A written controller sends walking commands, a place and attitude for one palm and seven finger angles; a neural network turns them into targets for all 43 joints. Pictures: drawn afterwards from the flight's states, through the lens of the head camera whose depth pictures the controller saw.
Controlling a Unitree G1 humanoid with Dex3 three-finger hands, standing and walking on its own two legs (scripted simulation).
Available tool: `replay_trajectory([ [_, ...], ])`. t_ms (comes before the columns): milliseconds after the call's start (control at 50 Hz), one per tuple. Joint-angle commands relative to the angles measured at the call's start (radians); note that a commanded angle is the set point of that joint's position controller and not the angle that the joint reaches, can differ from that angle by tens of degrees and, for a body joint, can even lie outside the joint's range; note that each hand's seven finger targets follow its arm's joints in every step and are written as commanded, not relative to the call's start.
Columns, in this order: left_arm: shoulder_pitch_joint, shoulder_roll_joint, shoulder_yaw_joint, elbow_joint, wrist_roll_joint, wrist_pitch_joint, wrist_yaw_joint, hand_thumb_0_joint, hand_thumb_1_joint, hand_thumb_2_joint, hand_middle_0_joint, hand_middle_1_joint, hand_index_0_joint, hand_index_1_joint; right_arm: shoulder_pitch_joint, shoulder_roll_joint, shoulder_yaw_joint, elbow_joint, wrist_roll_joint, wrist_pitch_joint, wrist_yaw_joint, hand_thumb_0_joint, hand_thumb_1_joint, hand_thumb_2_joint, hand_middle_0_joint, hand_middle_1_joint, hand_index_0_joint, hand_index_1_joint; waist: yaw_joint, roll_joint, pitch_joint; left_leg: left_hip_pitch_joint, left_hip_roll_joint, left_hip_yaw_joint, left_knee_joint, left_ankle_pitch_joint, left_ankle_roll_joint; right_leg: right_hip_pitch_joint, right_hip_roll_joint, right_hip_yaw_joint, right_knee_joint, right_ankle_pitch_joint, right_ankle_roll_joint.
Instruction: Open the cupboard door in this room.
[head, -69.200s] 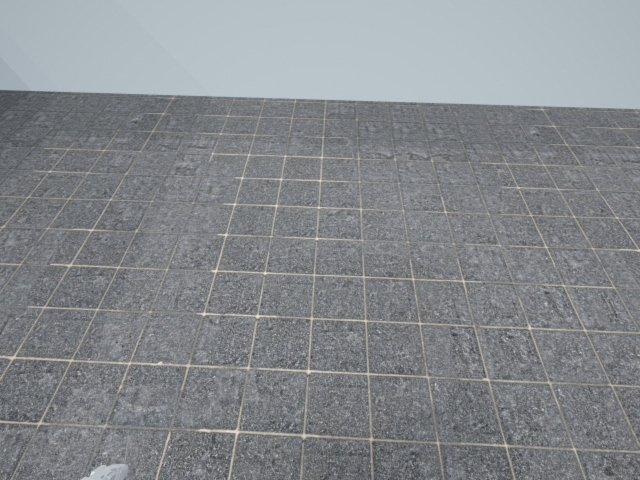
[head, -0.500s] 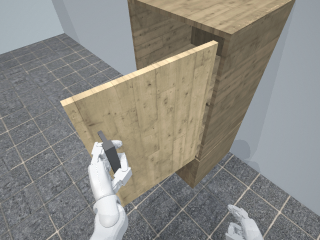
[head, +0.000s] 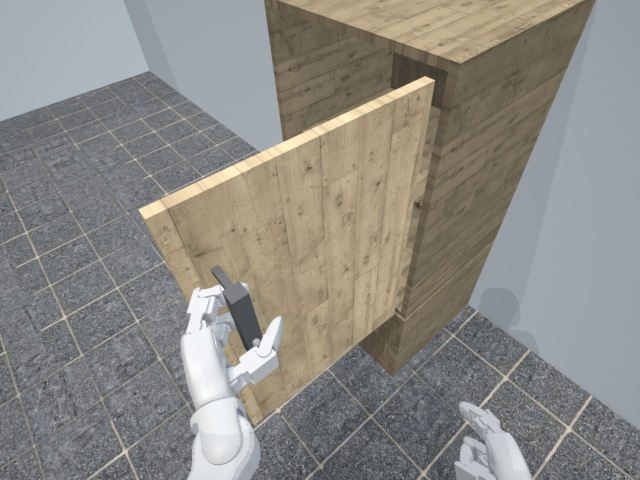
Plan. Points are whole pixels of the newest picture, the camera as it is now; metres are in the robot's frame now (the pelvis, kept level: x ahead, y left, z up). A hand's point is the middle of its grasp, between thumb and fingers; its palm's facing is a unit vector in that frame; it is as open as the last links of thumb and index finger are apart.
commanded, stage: open thumb and fingers to let go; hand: left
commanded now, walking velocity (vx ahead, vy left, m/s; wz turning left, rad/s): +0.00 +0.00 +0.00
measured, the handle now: (237, 312) +0.31 +0.12 +0.06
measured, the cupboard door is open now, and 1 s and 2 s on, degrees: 88 90 88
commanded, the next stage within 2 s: slide the hand sideways off the handle in 0.52 s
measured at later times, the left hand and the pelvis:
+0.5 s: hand (255, 336) +0.27 +0.09 +0.07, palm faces +0.33 -0.95 -0.02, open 15.2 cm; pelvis -0.01 +0.03 -0.01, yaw -1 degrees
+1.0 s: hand (258, 372) +0.23 +0.08 +0.07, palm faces -0.08 -1.00 +0.03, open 16.3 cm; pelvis -0.01 +0.04 -0.01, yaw -2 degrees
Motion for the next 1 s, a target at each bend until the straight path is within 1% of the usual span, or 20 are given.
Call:
replay_trajectory([
  [0, -0.176, -0.053, -0.036, -0.236, 0.032, -0.081, -0.003, 0.0, -0.22, 0.42, -0.32, -1.23, -0.32, -1.23, -0.11, -0.077, -0.035, -0.165, 0.0, -0.051, -0.009, 0.0, -0.9, -0.9, 0.2, 0.3, 0.2, 0.3, -0.015, -0.138, -0.139, 0.025, -0.043, -0.002, -0.014, 0.129, 0.048, 0.082, -0.085, 0.21, -0.225, 0.31, 0.106],
  [80, -0.23, -0.058, -0.048, -0.22, 0.036, -0.082, 0.004, 0.0, -0.5, 0.3, -0.3, -1.2, -0.3, -1.2, -0.112, -0.079, -0.035, -0.164, 0.002, -0.056, -0.011, 0.0, -0.9, -0.9, 0.2, 0.3, 0.2, 0.3, -0.019, -0.136, -0.129, 0.021, -0.043, -0.006, -0.012, 0.103, 0.05, 0.05, -0.078, 0.2, -0.23, 0.207, 0.095],
  [120, -0.233, -0.075, -0.058, -0.202, 0.037, -0.077, 0.011, 0.0, -0.5, 0.3, -0.3, -1.2, -0.3, -1.2, -0.118, -0.077, -0.034, -0.167, 0.003, -0.058, -0.01, 0.0, -0.9, -0.9, 0.2, 0.3, 0.2, 0.3, -0.016, -0.127, -0.135, 0.026, -0.042, -0.003, -0.014, 0.097, 0.05, 0.032, -0.071, 0.183, -0.22, 0.177, 0.091],
  [180, -0.232, -0.066, -0.044, -0.194, 0.036, -0.066, 0.021, 0.0, -0.5, 0.3, -0.275, -1.05, -0.275, -1.05, -0.115, -0.078, -0.034, -0.171, 0.002, -0.056, -0.009, 0.0, -0.9, -0.9, 0.2, 0.3, 0.2, 0.3, -0.003, -0.117, -0.154, 0.027, -0.042, -0.001, -0.021, 0.107, 0.049, 0.045, -0.062, 0.168, -0.207, 0.184, 0.084],
  [260, -0.237, -0.097, -0.066, -0.193, 0.041, -0.052, 0.031, 0.0, -0.5, 0.3, -0.242, -0.85, -0.242, -0.85, -0.114, -0.078, -0.033, -0.176, 0.002, -0.052, -0.007, 0.0, -0.9, -0.9, 0.2, 0.3, 0.2, 0.3, -0.003, -0.103, -0.16, 0.046, -0.037, 0.002, -0.028, 0.133, 0.051, 0.033, -0.044, 0.131, -0.177, 0.213, 0.076],
  [340, -0.283, -0.114, -0.081, -0.187, 0.045, -0.038, 0.042, 0.0, -0.5, 0.3, -0.208, -0.65, -0.208, -0.65, -0.123, -0.08, -0.031, -0.174, 0.005, -0.049, -0.004, 0.0, -0.9, -0.9, 0.2, 0.3, 0.2, 0.3, -0.008, -0.089, -0.134, 0.047, -0.032, -0.002, -0.034, 0.116, 0.05, 0.0, -0.031, 0.11, -0.169, 0.156, 0.067],
  [420, -0.327, -0.153, -0.111, -0.176, 0.052, -0.021, 0.058, 0.0, -0.5, 0.3, -0.175, -0.45, -0.175, -0.45, -0.128, -0.08, -0.03, -0.172, 0.004, -0.051, 0.005, 0.0, -0.9, -0.9, 0.2, 0.3, 0.2, 0.3, -0.009, -0.071, -0.149, 0.052, -0.028, -0.011, -0.037, 0.11, 0.049, -0.02, -0.02, 0.086, -0.143, 0.132, 0.059],
  [440, -0.308, -0.146, -0.099, -0.157, 0.051, -0.014, 0.06, 0.0, -0.5, 0.3, -0.167, -0.4, -0.167, -0.4, -0.128, -0.08, -0.031, -0.171, 0.004, -0.05, 0.004, 0.0, -0.9, -0.9, 0.2, 0.3, 0.2, 0.3, -0.005, -0.096, -0.144, 0.05, -0.026, -0.012, -0.039, 0.112, 0.048, -0.016, -0.017, 0.081, -0.145, 0.132, 0.059],
  [480, -0.309, -0.147, -0.098, -0.163, 0.047, -0.005, 0.062, 0.0, -0.5, 0.3, -0.15, -0.3, -0.15, -0.3, -0.131, -0.08, -0.032, -0.172, 0.006, -0.047, 0.005, 0.0, -0.9, -0.9, 0.2, 0.3, 0.2, 0.3, 0.002, -0.091, -0.162, 0.055, -0.027, -0.012, -0.038, 0.129, 0.047, -0.001, -0.015, 0.082, -0.141, 0.151, 0.056],
  [600, -0.337, -0.176, -0.116, -0.155, 0.048, 0.017, 0.066, 0.0, -0.5, 0.3, -0.15, -0.3, -0.15, -0.3, -0.136, -0.079, -0.031, -0.169, 0.008, -0.043, 0.013, 0.0, -0.9, -0.9, 0.2, 0.3, 0.2, 0.3, -0.001, -0.089, -0.159, 0.056, -0.022, -0.017, -0.04, 0.133, 0.045, -0.016, -0.011, 0.069, -0.126, 0.151, 0.054],
  [620, -0.334, -0.067, -0.324, -0.189, 0.143, -0.031, -0.133, 0.0, -0.5, 0.3, -0.15, -0.3, -0.15, -0.3, -0.052, -0.121, -0.032, -0.146, 0.016, -0.039, 0.023, 0.0, -0.9, -0.9, 0.2, 0.3, 0.2, 0.3, -0.092, -0.13, -0.097, 0.067, -0.023, -0.016, -0.028, 0.156, 0.063, -0.056, -0.021, 0.115, -0.12, 0.249, 0.062],
  [640, -0.34, -0.009, -0.252, -0.233, 0.101, -0.074, -0.241, 0.0, -0.5, 0.3, -0.15, -0.3, -0.15, -0.3, -0.043, -0.109, -0.041, -0.177, 0.026, -0.044, 0.018, 0.0, -0.9, -0.9, 0.2, 0.3, 0.2, 0.3, -0.06, -0.11, -0.156, 0.062, -0.026, -0.012, -0.021, 0.172, 0.069, -0.018, -0.025, 0.113, -0.107, 0.298, 0.058],
  [660, -0.341, 0.028, -0.243, -0.269, 0.081, -0.101, -0.326, 0.0, -0.5, 0.3, -0.15, -0.3, -0.15, -0.3, -0.042, -0.114, -0.038, -0.19, 0.03, -0.049, 0.01, 0.0, -0.9, -0.9, 0.2, 0.3, 0.2, 0.3, -0.052, -0.084, -0.198, 0.074, -0.028, -0.009, -0.016, 0.177, 0.071, 0.003, -0.027, 0.119, -0.095, 0.319, 0.057],
  [680, -0.358, 0.041, -0.249, -0.289, 0.056, -0.118, -0.397, 0.0, -0.5, 0.3, -0.15, -0.3, -0.15, -0.3, -0.035, -0.115, -0.036, -0.198, 0.039, -0.057, 0.006, 0.0, -0.9, -0.9, 0.2, 0.3, 0.2, 0.3, -0.06, -0.041, -0.201, 0.087, -0.027, -0.008, -0.014, 0.177, 0.071, -0.001, -0.029, 0.123, -0.089, 0.318, 0.054],
  [720, -0.314, 0.033, -0.23, -0.299, -0.017, -0.132, -0.489, 0.0, -0.5, 0.3, -0.15, -0.3, -0.15, -0.3, -0.034, -0.108, -0.029, -0.223, 0.054, -0.08, -0.003, 0.0, -0.9, -0.9, 0.2, 0.3, 0.2, 0.3, -0.052, -0.028, -0.189, 0.089, -0.027, -0.016, -0.02, 0.141, 0.068, -0.019, -0.023, 0.11, -0.091, 0.263, 0.054],
  [760, -0.282, 0.021, -0.185, -0.289, -0.085, -0.12, -0.495, 0.0, -0.5, 0.3, -0.15, -0.3, -0.15, -0.3, -0.043, -0.109, -0.019, -0.24, 0.066, -0.099, -0.014, 0.0, -0.9, -0.9, 0.2, 0.3, 0.2, 0.3, -0.045, -0.091, -0.139, 0.06, -0.027, -0.027, -0.038, 0.068, 0.062, -0.037, -0.015, 0.096, -0.115, 0.16, 0.061],
  [800, -0.24, 0.03, -0.135, -0.287, -0.111, -0.107, -0.46, 0.0, -0.5, 0.3, -0.15, -0.3, -0.15, -0.3, -0.057, -0.112, -0.016, -0.246, 0.068, -0.112, -0.017, 0.0, -0.9, -0.9, 0.2, 0.3, 0.2, 0.3, -0.031, -0.11, -0.111, 0.046, -0.029, -0.028, -0.048, 0.031, 0.058, -0.048, -0.014, 0.096, -0.131, 0.096, 0.065],
  [880, -0.111, 0.097, -0.058, -0.316, -0.072, -0.095, -0.382, 0.0, -0.5, 0.3, -0.15, -0.3, -0.15, -0.3, -0.049, -0.116, -0.02, -0.263, 0.059, -0.112, -0.006, 0.0, -0.9, -0.9, 0.2, 0.3, 0.2, 0.3, 0.011, -0.106, -0.139, 0.035, -0.029, -0.02, -0.058, 0.058, 0.054, -0.016, -0.012, 0.089, -0.108, 0.107, 0.058],
  [920, -0.108, 0.088, -0.073, -0.347, -0.047, -0.098, -0.363, 0.0, -0.5, 0.3, -0.15, -0.3, -0.15, -0.3, -0.044, -0.11, -0.017, -0.274, 0.053, -0.106, 0.003, 0.0, -0.9, -0.9, 0.2, 0.3, 0.2, 0.3, 0.005, -0.097, -0.134, 0.029, -0.029, -0.015, -0.054, 0.068, 0.054, -0.019, -0.014, 0.088, -0.093, 0.129, 0.058],
  [980, -0.035, 0.123, -0.037, -0.352, -0.038, -0.099, -0.359, 0.0, -0.5, 0.3, -0.15, -0.3, -0.15, -0.3, -0.035, -0.113, -0.019, -0.282, 0.05, -0.098, 0.007, 0.0, -0.9, -0.9, 0.2, 0.3, 0.2, 0.3, 0.013, -0.098, -0.117, 0.008, -0.029, -0.005, -0.046, 0.073, 0.056, -0.008, -0.013, 0.099, -0.099, 0.14, 0.057],
])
